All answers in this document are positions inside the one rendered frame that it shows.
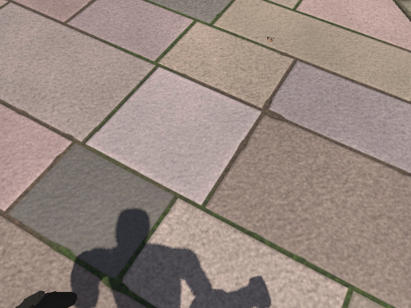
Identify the left robot hand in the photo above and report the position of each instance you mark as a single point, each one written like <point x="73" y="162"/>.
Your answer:
<point x="49" y="300"/>

